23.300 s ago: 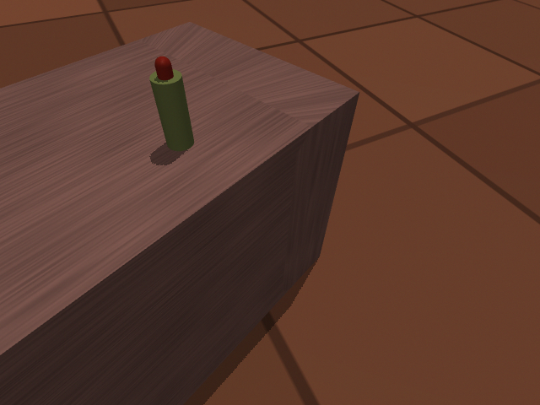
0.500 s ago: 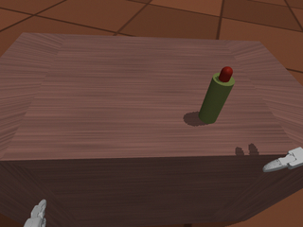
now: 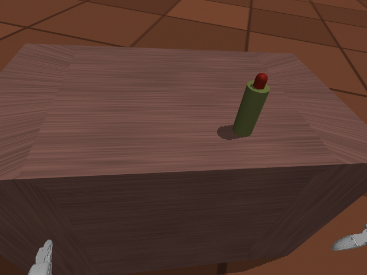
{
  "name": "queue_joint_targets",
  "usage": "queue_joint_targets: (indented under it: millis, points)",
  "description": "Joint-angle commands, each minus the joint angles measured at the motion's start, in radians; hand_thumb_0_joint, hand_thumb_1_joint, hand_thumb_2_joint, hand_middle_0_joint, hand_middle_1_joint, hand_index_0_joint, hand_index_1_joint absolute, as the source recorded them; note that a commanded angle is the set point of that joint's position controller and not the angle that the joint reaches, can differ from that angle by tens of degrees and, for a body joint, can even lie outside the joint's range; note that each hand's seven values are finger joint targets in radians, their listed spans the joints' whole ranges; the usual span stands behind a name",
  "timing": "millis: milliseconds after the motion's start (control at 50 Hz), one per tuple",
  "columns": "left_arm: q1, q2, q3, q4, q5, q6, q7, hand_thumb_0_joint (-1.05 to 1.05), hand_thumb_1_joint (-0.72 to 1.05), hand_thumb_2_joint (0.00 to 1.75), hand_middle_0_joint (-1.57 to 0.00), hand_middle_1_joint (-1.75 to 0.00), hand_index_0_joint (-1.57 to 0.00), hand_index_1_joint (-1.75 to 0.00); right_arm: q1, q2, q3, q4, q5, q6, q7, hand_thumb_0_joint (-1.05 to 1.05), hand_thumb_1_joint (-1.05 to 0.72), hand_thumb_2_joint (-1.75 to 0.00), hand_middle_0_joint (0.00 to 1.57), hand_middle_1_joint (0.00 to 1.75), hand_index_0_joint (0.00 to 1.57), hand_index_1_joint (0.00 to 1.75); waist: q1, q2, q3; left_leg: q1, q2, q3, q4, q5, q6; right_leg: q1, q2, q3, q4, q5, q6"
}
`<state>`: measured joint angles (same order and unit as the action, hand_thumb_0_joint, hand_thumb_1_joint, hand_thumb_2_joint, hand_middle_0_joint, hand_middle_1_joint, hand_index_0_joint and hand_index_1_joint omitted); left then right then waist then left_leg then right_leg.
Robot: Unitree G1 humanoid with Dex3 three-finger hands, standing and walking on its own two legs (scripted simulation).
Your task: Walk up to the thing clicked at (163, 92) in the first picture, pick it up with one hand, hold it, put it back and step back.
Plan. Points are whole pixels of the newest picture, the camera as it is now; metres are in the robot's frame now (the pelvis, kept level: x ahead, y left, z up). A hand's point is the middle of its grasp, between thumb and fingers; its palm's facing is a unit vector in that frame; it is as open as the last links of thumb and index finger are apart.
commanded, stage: sink last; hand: right
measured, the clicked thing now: (251, 105) +0.51 -0.21 +0.13
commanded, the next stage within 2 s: home in 0.10 s
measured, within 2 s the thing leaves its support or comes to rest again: neither
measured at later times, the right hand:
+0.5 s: hand (332, 212) +0.20 -0.27 +0.13, palm faces +0.35 +0.85 -0.40, open 17.5 cm
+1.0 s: hand (249, 258) +0.19 -0.18 -0.09, palm faces +0.08 +0.97 -0.21, open 17.6 cm
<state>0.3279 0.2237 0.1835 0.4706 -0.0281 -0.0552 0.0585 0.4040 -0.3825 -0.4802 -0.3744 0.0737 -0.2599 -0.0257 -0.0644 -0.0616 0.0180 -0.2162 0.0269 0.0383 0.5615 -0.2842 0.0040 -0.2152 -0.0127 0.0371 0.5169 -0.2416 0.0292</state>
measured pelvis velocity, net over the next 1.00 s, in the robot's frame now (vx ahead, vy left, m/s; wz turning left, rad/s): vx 0.03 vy -0.01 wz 0.02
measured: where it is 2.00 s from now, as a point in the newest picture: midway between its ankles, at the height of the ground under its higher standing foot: outside the picture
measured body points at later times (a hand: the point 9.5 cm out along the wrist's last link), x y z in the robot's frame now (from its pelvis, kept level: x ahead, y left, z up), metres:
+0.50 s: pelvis +0.00 -0.01 +0.01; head +0.00 +0.00 +0.46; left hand +0.17 +0.21 -0.08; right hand +0.17 -0.31 +0.15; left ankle +0.02 +0.11 -0.73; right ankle +0.03 -0.15 -0.73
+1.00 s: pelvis +0.03 -0.01 +0.00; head +0.05 -0.01 +0.45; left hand +0.17 +0.23 -0.10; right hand +0.18 -0.23 -0.08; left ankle +0.02 +0.11 -0.73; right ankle +0.03 -0.15 -0.73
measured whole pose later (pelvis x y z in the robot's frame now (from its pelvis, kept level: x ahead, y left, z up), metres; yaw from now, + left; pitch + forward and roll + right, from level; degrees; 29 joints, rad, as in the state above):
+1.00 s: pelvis +0.03 -0.01 +0.00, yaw +1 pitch +0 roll +0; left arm 0.19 0.20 -0.01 0.69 0.01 -0.10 0.05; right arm 0.29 -0.16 -0.03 0.50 0.00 -0.16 -0.06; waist 0.00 0.01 0.05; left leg -0.23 0.02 0.02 0.50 -0.27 0.00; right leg -0.24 -0.02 0.02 0.49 -0.26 0.03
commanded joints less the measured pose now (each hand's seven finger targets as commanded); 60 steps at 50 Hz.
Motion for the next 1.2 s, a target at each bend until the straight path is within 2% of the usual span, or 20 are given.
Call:
queue_joint_targets:
  millis: [0,100,200,300,340,420,440,460,480,620,640,680,740,780,800,820,840,880,1020,1180]
  points:
    - [-0.093,0.124,0.051,-0.099,0.007,-0.092,0.002,0.0,-0.53,0.04,-0.05,-0.05,-0.06,-0.04,-0.144,-0.244,-0.147,-0.138,0.007,-0.101,-0.017,0.0,0.56,-0.04,0.05,0.05,0.05,0.05,-0.008,0.05,0.013,-0.04,0.025,-0.035,-0.207,-0.12,-0.012,-0.012,0.046,-0.074,-0.102,-0.054,-0.042]
    - [-0.121,0.109,0.018,-0.107,0.006,-0.125,-0.001,0.0,-0.54,0.05,-0.06,-0.06,-0.06,-0.05,-0.152,-0.259,-0.165,-0.097,0.002,-0.139,-0.018,0.0,0.52,-0.05,0.05,0.05,0.05,0.05,-0.015,0.053,-0.01,-0.003,0.006,-0.011,-0.209,-0.088,-0.009,-0.004,0.037,-0.062,-0.134,-0.043,-0.043]
    - [-0.137,0.124,0.026,-0.12,0.005,-0.142,-0.003,0.0,-0.46,0.14,-0.11,-0.14,-0.11,-0.15,-0.146,-0.247,-0.147,-0.077,0.002,-0.167,-0.013,0.0,0.56,-0.05,0.05,0.05,0.05,0.05,-0.009,0.043,-0.014,0.022,-0.001,-0.005,-0.218,-0.07,-0.006,0.011,0.033,-0.064,-0.154,-0.03,-0.043]
    - [-0.126,0.013,-0.096,-0.103,0.0,-0.142,-0.014,0.0,-0.06,0.53,-0.13,-0.19,-0.14,-0.19,-0.077,-0.18,-0.066,-0.03,-0.006,-0.163,-0.006,0.0,0.57,-0.05,0.05,0.05,0.05,0.05,-0.017,0.012,-0.023,0.062,-0.017,0.02,-0.189,0.063,-0.002,0.027,0.03,-0.068,-0.164,0.065,-0.041]
    - [-0.161,0.0,-0.123,-0.086,0.001,-0.139,-0.018,0.0,0.1,0.58,-0.14,-0.21,-0.15,-0.21,-0.057,-0.155,-0.03,-0.01,-0.007,-0.154,-0.004,0.0,0.57,-0.04,0.05,0.05,0.05,0.05,-0.021,-0.01,-0.008,0.063,-0.019,0.022,-0.198,0.04,0.002,0.013,0.028,-0.068,-0.175,0.045,-0.039]
    - [-0.161,0.091,-0.051,-0.024,0.007,-0.137,-0.015,0.0,0.42,0.64,-0.15,-0.22,-0.16,-0.22,0.013,-0.08,0.071,0.026,-0.008,-0.121,0.006,0.0,0.57,-0.05,0.05,0.05,0.05,0.05,0.016,-0.013,0.002,0.041,-0.027,0.033,-0.199,0.04,0.006,0.029,0.02,-0.067,-0.189,0.031,-0.036]
    - [-0.139,0.116,-0.023,-0.028,0.011,-0.138,-0.013,0.0,0.5,0.69,-0.16,-0.24,-0.16,-0.23,0.016,-0.082,0.075,0.024,-0.013,-0.113,0.007,0.0,0.56,-0.05,0.05,0.05,0.05,0.05,0.033,0.0,-0.031,0.045,-0.028,0.034,-0.2,0.058,0.003,0.05,0.018,-0.064,-0.184,0.046,-0.037]
    - [-0.168,0.103,-0.042,-0.033,0.008,-0.141,-0.015,0.0,0.49,0.67,-0.16,-0.23,-0.16,-0.23,0.002,-0.061,0.102,0.013,-0.014,-0.109,0.01,0.0,0.56,-0.05,0.05,0.05,0.05,0.05,0.029,0.001,-0.023,0.036,-0.029,0.036,-0.201,0.056,0.004,0.056,0.019,-0.064,-0.186,0.047,-0.036]
    - [-0.154,0.145,0.008,-0.02,0.009,-0.14,-0.008,0.0,0.53,0.69,-0.16,-0.24,-0.16,-0.24,0.014,-0.076,0.091,0.064,-0.017,-0.099,0.006,0.0,0.56,-0.05,0.05,0.05,0.05,0.05,0.04,0.03,-0.039,0.043,-0.026,0.036,-0.203,0.072,0.001,0.068,0.019,-0.063,-0.175,0.063,-0.041]
    - [-0.22,0.029,-0.117,-0.02,0.013,-0.134,-0.007,0.0,0.89,0.9,-0.2,-0.3,-0.2,-0.3,-0.02,0.019,0.256,0.188,-0.042,-0.049,0.001,0.0,0.58,-0.04,0.05,0.05,0.05,0.05,0.044,0.045,-0.041,0.04,-0.025,0.037,-0.193,0.118,0.0,0.066,0.016,-0.057,-0.163,0.107,-0.04]
    - [-0.222,0.004,-0.144,-0.016,0.014,-0.134,-0.006,0.0,0.89,0.9,-0.2,-0.3,-0.2,-0.3,-0.01,0.031,0.273,0.235,-0.048,-0.042,-0.001,0.0,0.59,-0.03,0.05,0.04,0.05,0.04,0.041,0.055,-0.063,0.051,-0.023,0.036,-0.186,0.145,-0.001,0.07,0.018,-0.058,-0.157,0.13,-0.041]
    - [-0.212,0.041,-0.119,0.006,0.017,-0.128,0.003,0.0,0.89,0.9,-0.2,-0.3,-0.2,-0.3,0.0,0.034,0.302,0.3,-0.053,-0.022,-0.004,0.0,0.6,-0.03,0.05,0.04,0.05,0.04,0.051,0.038,-0.082,0.053,-0.017,0.028,-0.182,0.178,-0.003,0.078,0.023,-0.066,-0.147,0.154,-0.04]
    - [-0.228,0.032,-0.146,0.032,0.017,-0.122,-0.001,0.0,0.9,0.9,-0.2,-0.3,-0.2,-0.3,-0.024,0.054,0.349,0.407,-0.058,0.006,-0.004,0.0,0.6,-0.03,0.05,0.04,0.05,0.04,0.056,0.022,-0.063,0.039,-0.019,0.03,-0.18,0.176,-0.001,0.06,0.023,-0.067,-0.146,0.148,-0.038]
    - [-0.23,0.071,-0.119,0.04,0.018,-0.118,0.005,0.0,0.9,0.9,-0.2,-0.3,-0.2,-0.3,-0.052,0.057,0.366,0.502,-0.06,0.024,-0.008,0.0,0.61,-0.02,0.05,0.04,0.05,0.04,0.067,0.046,-0.064,0.033,-0.021,0.027,-0.181,0.173,-0.003,0.056,0.019,-0.068,-0.142,0.14,-0.039]
    - [-0.185,0.112,-0.141,0.08,0.036,-0.11,0.0,0.0,0.9,0.9,-0.2,-0.3,-0.2,-0.3,-0.065,0.015,0.271,0.462,-0.059,0.012,-0.042,0.0,0.58,-0.04,0.05,0.05,0.05,0.05,0.032,0.048,-0.076,0.053,-0.031,0.02,-0.176,0.17,0.0,0.052,0.024,-0.063,-0.127,0.129,-0.038]
    - [-0.186,0.111,-0.144,0.081,0.033,-0.105,0.001,0.0,0.9,0.9,-0.2,-0.3,-0.2,-0.3,-0.049,0.086,0.365,0.573,-0.068,0.025,-0.039,0.0,0.57,-0.04,0.05,0.05,0.05,0.05,0.07,0.061,-0.051,0.03,-0.033,0.02,-0.17,0.181,0.001,0.05,0.02,-0.067,-0.126,0.137,-0.037]
    - [-0.189,0.103,-0.148,0.083,0.032,-0.106,-0.003,0.0,0.9,0.9,-0.2,-0.3,-0.2,-0.3,-0.07,0.117,0.402,0.62,-0.068,0.03,-0.037,0.0,0.58,-0.04,0.05,0.05,0.05,0.05,0.07,0.064,-0.036,0.021,-0.033,0.023,-0.16,0.18,0.002,0.032,0.02,-0.067,-0.122,0.134,-0.034]
    - [-0.184,0.096,-0.148,0.091,0.034,-0.097,-0.002,0.0,0.9,0.9,-0.2,-0.3,-0.2,-0.3,-0.169,0.108,0.399,0.668,-0.072,0.033,-0.045,0.0,0.58,-0.04,0.05,0.05,0.05,0.05,0.074,0.053,-0.079,0.014,-0.029,0.012,-0.143,0.208,0.001,0.026,0.023,-0.072,-0.094,0.161,-0.036]
    - [-0.173,0.102,-0.146,0.098,0.036,-0.069,0.002,0.0,0.9,0.9,-0.2,-0.3,-0.2,-0.3,-0.254,0.079,0.388,0.776,-0.076,0.059,-0.067,0.0,0.57,-0.04,0.05,0.05,0.05,0.05,0.059,0.042,-0.215,0.064,-0.024,-0.001,-0.101,0.322,-0.004,0.059,0.026,-0.079,-0.051,0.263,-0.035]
    - [-0.171,0.1,-0.143,0.086,0.029,-0.036,-0.001,0.0,0.9,0.9,-0.2,-0.3,-0.2,-0.3,-0.194,0.136,0.441,0.839,-0.07,0.104,-0.075,0.0,0.56,-0.05,0.05,0.05,0.05,0.05,0.053,0.116,-0.14,0.062,-0.03,0.01,-0.12,0.326,-0.01,0.031,0.021,-0.087,-0.066,0.266,-0.041]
